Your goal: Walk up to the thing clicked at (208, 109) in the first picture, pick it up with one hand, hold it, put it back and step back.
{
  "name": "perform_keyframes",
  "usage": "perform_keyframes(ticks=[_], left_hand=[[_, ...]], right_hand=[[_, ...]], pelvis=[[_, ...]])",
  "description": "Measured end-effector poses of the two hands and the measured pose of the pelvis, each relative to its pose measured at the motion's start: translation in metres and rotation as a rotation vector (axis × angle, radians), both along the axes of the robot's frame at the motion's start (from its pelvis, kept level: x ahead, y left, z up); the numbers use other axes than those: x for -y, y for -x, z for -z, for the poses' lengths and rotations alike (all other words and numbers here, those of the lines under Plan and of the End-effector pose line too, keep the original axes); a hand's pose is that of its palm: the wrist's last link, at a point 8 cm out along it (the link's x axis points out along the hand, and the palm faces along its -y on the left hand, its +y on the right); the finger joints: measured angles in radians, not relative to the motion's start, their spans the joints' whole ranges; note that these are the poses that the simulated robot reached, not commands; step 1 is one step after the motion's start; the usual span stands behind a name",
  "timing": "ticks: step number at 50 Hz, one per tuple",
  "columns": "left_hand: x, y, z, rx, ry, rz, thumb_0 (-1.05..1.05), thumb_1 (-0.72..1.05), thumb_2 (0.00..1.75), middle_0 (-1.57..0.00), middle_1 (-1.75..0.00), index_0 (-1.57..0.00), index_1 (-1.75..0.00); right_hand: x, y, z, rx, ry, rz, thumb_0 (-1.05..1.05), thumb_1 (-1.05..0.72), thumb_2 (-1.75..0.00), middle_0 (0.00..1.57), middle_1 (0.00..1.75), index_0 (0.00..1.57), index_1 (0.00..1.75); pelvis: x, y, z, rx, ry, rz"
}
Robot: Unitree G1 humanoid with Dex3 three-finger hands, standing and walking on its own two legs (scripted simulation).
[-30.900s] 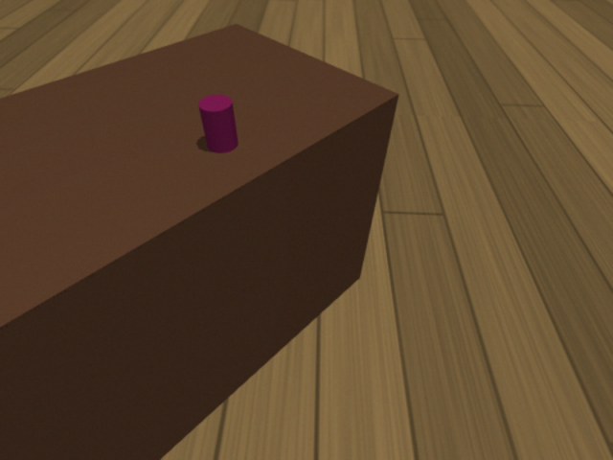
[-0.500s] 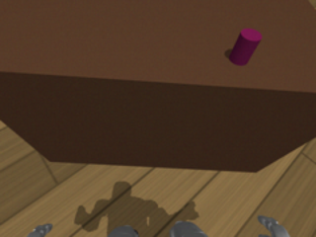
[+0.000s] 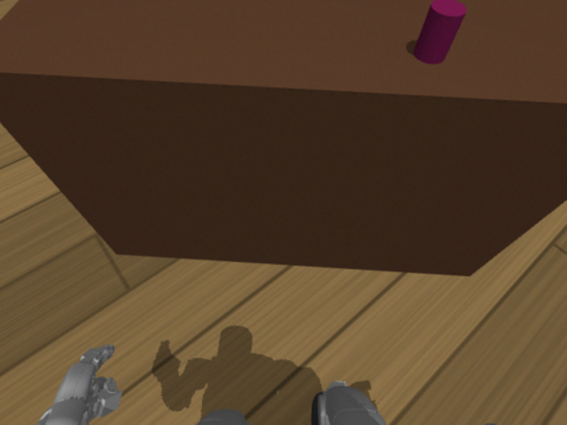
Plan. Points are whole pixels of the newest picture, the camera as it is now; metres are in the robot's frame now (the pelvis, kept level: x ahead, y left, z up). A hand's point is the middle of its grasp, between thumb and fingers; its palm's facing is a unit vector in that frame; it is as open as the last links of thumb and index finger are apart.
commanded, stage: step back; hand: right
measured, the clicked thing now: (438, 32) +0.78 -0.28 +0.10
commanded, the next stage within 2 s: stand in 2.00 s
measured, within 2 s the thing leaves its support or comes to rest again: neither
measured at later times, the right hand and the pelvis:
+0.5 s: hand out of the picture -0.04 -0.32 -0.13, palm faces +0.04 +0.92 -0.40, open 7.4 cm; pelvis -0.16 -0.04 +0.01, yaw -6 degrees
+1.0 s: hand out of the picture -0.22 -0.30 -0.11, palm faces -0.03 +0.90 -0.44, open 7.4 cm; pelvis -0.32 -0.04 +0.02, yaw -2 degrees
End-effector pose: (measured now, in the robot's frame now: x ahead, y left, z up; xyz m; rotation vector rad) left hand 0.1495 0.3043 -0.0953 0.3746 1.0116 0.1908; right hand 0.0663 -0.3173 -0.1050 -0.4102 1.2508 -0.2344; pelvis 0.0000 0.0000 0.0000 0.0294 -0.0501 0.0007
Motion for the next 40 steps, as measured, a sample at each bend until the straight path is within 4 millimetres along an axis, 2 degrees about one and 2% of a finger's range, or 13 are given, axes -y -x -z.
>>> perform_keyframes(ticks=[3,6,12,16,19,21,25,28,32,37,40], left_hand=[[-0.003,0.023,0.008,-0.038,0.028,-0.015,0.00,0.91,0.90,-0.20,-0.30,-0.20,-0.30],[-0.003,0.048,0.005,-0.074,0.050,-0.030,0.00,0.91,0.90,-0.20,-0.30,-0.20,-0.30],[-0.005,0.105,0.007,-0.135,0.035,-0.038,0.00,0.91,0.90,-0.20,-0.30,-0.20,-0.30],[0.001,0.143,0.014,-0.189,0.004,-0.013,0.00,0.91,0.90,-0.20,-0.30,-0.20,-0.30],[0.011,0.170,0.017,-0.207,-0.019,-0.003,0.00,0.91,0.90,-0.20,-0.29,-0.20,-0.30],[0.022,0.192,0.012,-0.213,-0.019,-0.006,0.00,0.91,0.90,-0.20,-0.29,-0.20,-0.30],[0.033,0.231,-0.004,-0.217,-0.021,-0.023,0.00,0.91,0.90,-0.20,-0.30,-0.20,-0.30],[0.035,0.246,-0.014,-0.204,-0.036,-0.036,0.00,0.90,0.90,-0.20,-0.30,-0.21,-0.30],[0.029,0.253,-0.015,-0.145,-0.055,-0.029,0.00,0.90,0.90,-0.20,-0.30,-0.21,-0.30],[0.018,0.264,0.002,-0.049,-0.034,-0.041,0.00,0.90,0.90,-0.20,-0.30,-0.20,-0.30],[0.019,0.283,0.010,-0.051,0.002,-0.056,0.00,0.91,0.90,-0.20,-0.30,-0.20,-0.30]], right_hand=[[-0.010,0.022,-0.010,0.013,-0.006,0.000,0.01,-0.90,-0.90,0.20,0.30,0.21,0.30],[-0.012,0.037,-0.025,0.024,0.006,-0.003,0.01,-0.90,-0.90,0.21,0.30,0.21,0.30],[-0.002,0.047,-0.038,0.103,0.028,-0.015,0.01,-0.90,-0.90,0.21,0.30,0.21,0.30],[0.013,0.056,-0.033,0.170,0.030,-0.024,0.01,-0.90,-0.90,0.21,0.30,0.21,0.30],[0.029,0.071,-0.019,0.204,0.015,-0.021,0.01,-0.90,-0.90,0.21,0.30,0.21,0.30],[0.038,0.085,-0.011,0.204,0.001,-0.004,0.01,-0.90,-0.90,0.21,0.30,0.21,0.30],[0.041,0.120,-0.009,0.167,-0.029,0.027,0.01,-0.90,-0.90,0.20,0.30,0.21,0.30],[0.042,0.149,-0.007,0.135,-0.039,0.030,0.01,-0.90,-0.90,0.20,0.30,0.21,0.30],[0.037,0.189,0.001,0.070,-0.035,0.013,0.01,-0.90,-0.90,0.20,0.30,0.21,0.30],[0.021,0.231,0.008,0.007,-0.023,-0.033,0.01,-0.90,-0.90,0.20,0.30,0.21,0.30],[0.009,0.255,0.000,0.003,-0.032,-0.040,0.01,-0.90,-0.90,0.20,0.30,0.21,0.30]], pelvis=[[-0.004,0.016,-0.004,0.010,0.005,0.012],[-0.004,0.029,-0.014,-0.002,0.051,0.008],[0.003,0.066,-0.017,-0.024,0.055,0.055],[0.013,0.096,-0.009,-0.020,0.041,0.094],[0.024,0.121,0.002,-0.011,0.036,0.112],[0.029,0.137,0.002,0.006,0.072,0.093],[0.036,0.157,-0.008,-0.006,-0.001,0.100],[0.037,0.172,-0.012,-0.022,-0.010,0.078],[0.036,0.198,-0.009,-0.030,0.006,0.041],[0.030,0.238,0.003,-0.015,0.016,-0.018],[0.027,0.260,0.000,0.013,-0.011,0.001]])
